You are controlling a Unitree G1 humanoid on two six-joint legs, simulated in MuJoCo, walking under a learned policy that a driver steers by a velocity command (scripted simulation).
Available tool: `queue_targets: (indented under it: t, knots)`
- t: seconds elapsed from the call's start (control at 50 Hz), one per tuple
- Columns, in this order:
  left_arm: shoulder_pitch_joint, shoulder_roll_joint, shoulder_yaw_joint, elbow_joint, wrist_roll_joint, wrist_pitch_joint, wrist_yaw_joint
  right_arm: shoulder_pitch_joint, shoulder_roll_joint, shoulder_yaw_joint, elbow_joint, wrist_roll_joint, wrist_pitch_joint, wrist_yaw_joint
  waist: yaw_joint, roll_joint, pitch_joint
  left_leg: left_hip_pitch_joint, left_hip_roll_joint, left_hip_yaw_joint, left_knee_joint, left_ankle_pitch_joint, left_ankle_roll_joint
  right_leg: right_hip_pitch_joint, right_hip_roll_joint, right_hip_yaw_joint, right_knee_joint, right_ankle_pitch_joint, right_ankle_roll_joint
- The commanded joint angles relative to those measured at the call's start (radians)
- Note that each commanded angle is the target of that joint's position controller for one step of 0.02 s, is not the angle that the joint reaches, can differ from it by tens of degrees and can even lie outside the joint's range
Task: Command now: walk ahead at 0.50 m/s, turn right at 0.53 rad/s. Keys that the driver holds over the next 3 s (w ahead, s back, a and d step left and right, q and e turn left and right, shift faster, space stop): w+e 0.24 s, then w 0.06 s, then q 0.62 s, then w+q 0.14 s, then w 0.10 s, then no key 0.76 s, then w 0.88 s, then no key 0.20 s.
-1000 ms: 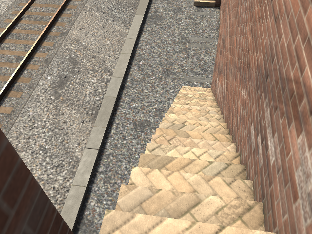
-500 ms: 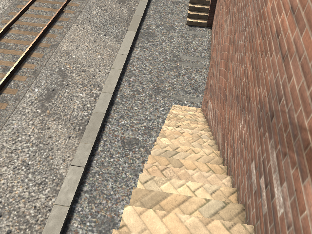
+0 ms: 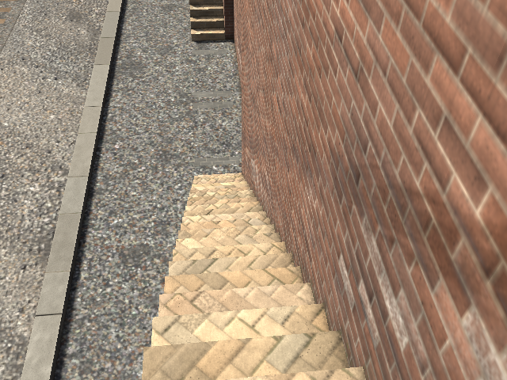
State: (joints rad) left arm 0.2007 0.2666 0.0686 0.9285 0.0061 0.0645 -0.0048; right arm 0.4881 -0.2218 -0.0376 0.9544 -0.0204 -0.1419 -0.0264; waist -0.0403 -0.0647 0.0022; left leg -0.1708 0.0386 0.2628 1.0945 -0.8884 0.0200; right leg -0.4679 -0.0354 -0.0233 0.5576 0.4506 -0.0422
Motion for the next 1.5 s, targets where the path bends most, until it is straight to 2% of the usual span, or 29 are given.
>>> queue_targets:
  t: [0.02, 0.04, 0.06, 0.08, 0.1, 0.16, 0.22, 0.28, 0.3, 0.38, 0.48, 0.6, 0.64, 0.68, 0.7, 0.74, 0.82, 0.84, 0.92, 1.04, 1.1, 1.16, 1.22, 1.24, 1.26, 1.28, 1.3, 1.38, 1.5]
  knots:
    - [0.168, 0.104, 0.018, 0.001, -0.007, -0.027, 0.002, -0.03, -0.166, -0.041, -0.03, -0.014, 0.04, -0.027, 0.083, 0.171, 0.053, -0.054, 0.198, -0.193, 0.111, 1.169, 0.086, 0.225, -0.011, -0.03, -0.199, -0.172, -0.051]
    - [0.33, 0.128, 0.033, 0.062, 0.001, -0.031, 0.014, -0.055, -0.152, -0.039, -0.027, 0.0, 0.058, -0.028, 0.155, 0.141, -0.056, -0.076, 0.145, -0.13, 0.373, 1.24, 0.062, 0.42, 0.045, -0.095, -0.221, -0.12, -0.06]
    - [0.471, 0.205, 0.068, 0.095, 0.018, -0.044, 0.01, -0.163, -0.141, -0.035, -0.051, 0.008, 0.072, -0.032, 0.271, 0.012, -0.085, -0.288, 0.007, -0.093, 0.96, 0.768, 0.032, 0.61, -0.035, 0.026, -0.284, -0.072, -0.18]
    - [0.468, 0.292, 0.056, 0.098, 0.017, -0.05, -0.009, -0.183, -0.014, 0.004, -0.088, 0.001, 0.072, -0.021, 0.198, -0.242, -0.053, -0.797, -0.122, -0.108, 1.35, -0.08, 0.025, 0.827, -0.138, 0.078, 0.173, 0.541, -0.194]
    - [0.41, 0.237, 0.037, 0.054, -0.016, -0.054, -0.021, -0.021, -0.037, 0.009, -0.114, 0.01, 0.073, -0.015, 0.1, -0.127, -0.243, -0.894, -0.051, -0.241, 1.254, 0.037, 0.037, 0.888, -0.278, 0.302, 0.177, 0.517, -0.249]
    - [0.214, 0.089, -0.01, -0.024, -0.007, -0.063, 0.014, -0.148, -0.131, 0.006, -0.135, -0.068, 0.106, -0.01, 0.057, 0.038, -0.073, -0.913, 0.011, -0.31, 0.937, 0.269, -0.001, 0.379, -0.301, 0.508, -0.185, -0.854, -0.32]
    - [0.15, 0.013, -0.063, -0.015, -0.005, -0.115, 0.049, -0.293, -0.124, 0.013, -0.208, -0.05, 0.13, -0.001, -0.029, 0.057, 0.193, -0.713, 0.049, -0.321, 0.281, 0.806, -0.112, -0.138, -0.136, 0.41, -0.176, -0.837, -0.218]
    - [0.249, 0.129, -0.015, 0.013, 0.002, -0.136, 0.053, -0.125, -0.104, 0.001, -0.089, -0.054, 0.166, 0.001, -0.035, -0.051, 0.043, -0.577, 0.005, -0.32, 0.24, 0.993, -0.083, 0.003, -0.133, 0.419, -0.072, -0.559, -0.218]
    - [0.282, 0.083, -0.018, 0.03, -0.008, -0.139, 0.057, -0.196, -0.155, -0.023, -0.124, -0.039, 0.159, 0.014, -0.009, -0.031, 0.059, -0.695, 0.012, -0.372, 0.099, 1.144, -0.07, 0.103, -0.07, 0.372, 0.021, -0.692, -0.178]
    - [0.322, -0.011, -0.034, 0.041, -0.024, -0.121, 0.109, -0.267, -0.066, -0.016, -0.137, -0.04, 0.179, 0.052, 0.035, -0.017, 0.111, -0.556, -0.012, -0.387, -0.199, 1.347, -0.06, 0.027, -0.064, 0.33, 0.095, -0.724, -0.12]
    - [0.289, -0.053, -0.056, 0.033, -0.011, -0.152, 0.111, -0.308, -0.051, -0.016, -0.142, -0.026, 0.185, 0.027, 0.078, -0.024, 0.117, -0.323, -0.086, -0.429, -0.396, 1.385, -0.036, -0.038, -0.059, 0.228, 0.264, -0.572, -0.093]
    - [0.336, 0.036, -0.022, 0.016, 0.016, -0.088, 0.115, -0.271, -0.117, -0.032, -0.121, -0.011, 0.118, 0.059, 0.174, -0.028, 0.125, -0.217, -0.027, -0.325, -0.868, 1.107, 0.017, 0.177, -0.062, 0.263, 0.586, -0.162, -0.145]
    - [0.272, 0.032, -0.017, -0.018, 0.018, -0.086, 0.113, -0.008, -0.155, -0.055, -0.021, -0.012, 0.111, 0.06, 0.068, 0.149, 0.001, 0.175, 0.036, -0.313, -0.973, 1.463, 0.068, -0.032, 0.018, 0.156, 0.962, -0.449, -0.132]
    - [0.215, 0.029, -0.019, -0.094, -0.023, -0.077, 0.088, 0.132, -0.218, -0.057, -0.01, 0.02, 0.135, 0.077, -0.032, 0.301, -0.268, 0.818, 0.328, -0.532, -0.362, 2.303, 0.29, -0.669, 0.142, -0.092, 1.763, -1.458, 0.006]
    - [0.166, 0.033, -0.033, -0.139, -0.006, -0.08, 0.1, 0.057, -0.258, -0.075, -0.059, 0.039, 0.146, 0.065, -0.048, 0.219, -0.363, 0.773, 0.4, -0.596, -0.393, 2.237, 0.385, -0.742, 0.092, -0.027, 1.883, -1.422, 0.015]
    - [0.029, 0.025, -0.05, -0.195, 0.014, -0.08, 0.109, -0.125, -0.213, -0.045, -0.135, -0.021, 0.154, -0.001, -0.011, 0.061, -0.241, 0.414, 0.389, -0.672, -0.614, 1.502, 0.441, -0.733, 0.038, 0.107, 1.654, -1.156, 0.03]
    - [-0.048, 0.02, -0.034, -0.232, 0.013, 0.012, 0.101, -0.1, -0.18, 0.01, -0.106, -0.017, 0.106, 0.02, 0.045, 0.031, -0.054, -0.071, 0.155, -0.601, -0.588, 1.356, 0.283, -0.578, 0.096, 0.022, 1.475, -0.799, 0.057]
    - [-0.052, -0.023, -0.04, -0.238, 0.023, 0.018, 0.104, -0.107, -0.154, 0.019, -0.098, 0.009, 0.1, 0.027, 0.051, 0.118, -0.064, -0.061, 0.125, -0.591, -0.55, 1.416, 0.259, -0.612, 0.109, 0.008, 1.497, -0.79, 0.058]
    - [-0.2, -0.032, -0.056, -0.355, 0.016, 0.05, 0.111, -0.109, -0.144, 0.031, -0.162, -0.003, 0.124, 0.013, 0.024, 0.195, -0.064, -0.051, 0.106, -0.746, -0.57, 1.168, 0.249, -0.73, 0.132, 0.027, 1.401, -0.754, 0.117]
    - [-0.298, -0.023, -0.071, -0.376, 0.032, 0.035, 0.066, -0.136, -0.163, 0.019, -0.257, 0.006, 0.129, -0.001, -0.01, 0.207, -0.037, -0.01, 0.05, -0.929, -0.742, 0.22, 0.207, -0.638, 0.098, 0.107, 0.847, -0.644, 0.157]
    - [-0.177, 0.056, -0.037, -0.308, 0.019, -0.002, 0.059, -0.234, -0.212, -0.006, -0.316, -0.006, 0.114, 0.034, 0.057, 0.255, -0.1, -0.174, 0.06, -0.927, -0.737, 0.247, 0.248, -0.234, 0.087, 0.144, 0.777, -0.431, 0.114]
    - [-0.204, 0.046, -0.059, -0.314, -0.001, -0.02, 0.035, -0.304, -0.158, -0.002, -0.376, 0.002, 0.138, 0.057, 0.061, 0.26, 0.032, -0.27, -0.002, -0.794, -0.778, 0.28, 0.23, -0.048, 0.079, 0.05, 0.349, -0.768, 0.072]
    - [0.141, 0.027, -0.053, -0.199, -0.019, -0.04, 0.032, -0.182, -0.124, 0.003, -0.302, -0.041, 0.175, 0.026, 0.109, 0.335, 0.116, -0.328, -0.035, -0.764, -0.603, 0.509, 0.2, 0.342, 0.029, -0.012, 0.035, -0.88, 0.061]
    - [0.133, 0.04, -0.05, -0.194, -0.006, -0.071, 0.037, -0.089, -0.026, 0.015, -0.288, -0.03, 0.166, 0.022, 0.052, 0.154, 0.132, -0.328, -0.103, -0.682, -0.382, 0.49, 0.15, 0.385, -0.06, 0.193, -0.215, -0.974, 0.041]
    - [0.262, 0.109, -0.06, -0.191, -0.002, -0.088, 0.033, -0.042, 0.07, 0.031, -0.301, -0.016, 0.16, 0.026, 0.018, -0.063, 0.026, -0.515, -0.138, -0.522, -0.125, 0.18, 0.075, 0.569, -0.342, 0.485, -0.114, -0.595, 0.022]
    - [0.377, 0.176, -0.029, -0.125, -0.029, -0.086, 0.034, -0.099, -0.084, -0.02, -0.339, 0.007, 0.154, 0.03, 0.089, -0.156, 0.116, -0.769, -0.239, -0.551, -0.183, 0.154, 0.027, 0.599, -0.353, 0.781, -0.223, -0.529, -0.045]
    - [0.349, 0.14, -0.047, -0.105, -0.035, -0.094, 0.038, -0.131, -0.105, -0.032, -0.309, 0.018, 0.154, 0.025, 0.087, -0.136, 0.166, -0.753, -0.176, -0.613, -0.187, 0.242, 0.002, 0.487, -0.348, 0.81, -0.251, -0.506, -0.052]
    - [0.122, 0.041, -0.09, -0.14, -0.026, -0.11, 0.041, -0.132, -0.023, -0.003, -0.198, 0.02, 0.211, 0.035, -0.019, -0.089, 0.033, -0.29, -0.145, -0.472, -0.046, 0.637, -0.037, 0.177, -0.154, 0.286, -0.146, -0.169, -0.016]
    - [0.244, 0.055, -0.101, -0.09, -0.055, -0.111, 0.051, -0.175, -0.01, 0.035, -0.106, -0.006, 0.221, 0.02, 0.013, -0.136, -0.009, -0.177, -0.103, -0.326, -0.126, 0.753, -0.06, 0.224, -0.148, 0.175, -0.043, 0.175, 0.028]
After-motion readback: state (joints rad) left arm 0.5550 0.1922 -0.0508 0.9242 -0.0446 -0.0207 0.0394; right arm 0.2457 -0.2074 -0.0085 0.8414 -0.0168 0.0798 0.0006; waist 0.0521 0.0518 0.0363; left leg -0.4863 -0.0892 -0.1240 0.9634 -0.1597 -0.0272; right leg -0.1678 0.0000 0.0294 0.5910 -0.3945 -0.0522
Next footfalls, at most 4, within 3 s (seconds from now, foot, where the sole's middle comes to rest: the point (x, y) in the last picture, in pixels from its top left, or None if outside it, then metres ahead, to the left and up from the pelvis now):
0.06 right None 0.14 -0.08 -0.87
0.64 left None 0.38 0.07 -1.06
1.26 right None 0.41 -0.19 -1.06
1.62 left None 0.41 0.04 -1.06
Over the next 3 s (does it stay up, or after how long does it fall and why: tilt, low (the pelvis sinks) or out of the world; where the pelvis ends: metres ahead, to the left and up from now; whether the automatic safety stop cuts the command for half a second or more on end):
stays up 0.73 -0.08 -0.59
